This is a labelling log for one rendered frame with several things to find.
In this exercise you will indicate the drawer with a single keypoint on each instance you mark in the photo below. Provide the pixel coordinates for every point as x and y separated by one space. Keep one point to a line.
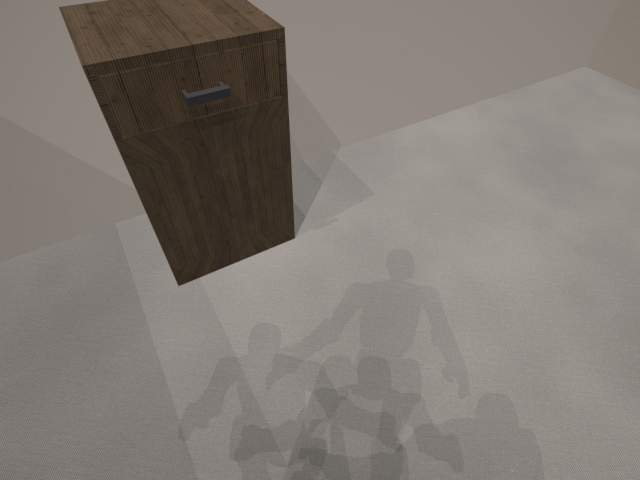
149 97

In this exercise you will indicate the cabinet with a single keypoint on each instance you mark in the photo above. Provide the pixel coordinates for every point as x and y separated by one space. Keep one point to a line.
217 188

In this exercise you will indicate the handle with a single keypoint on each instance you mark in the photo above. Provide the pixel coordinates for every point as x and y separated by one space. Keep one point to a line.
207 95

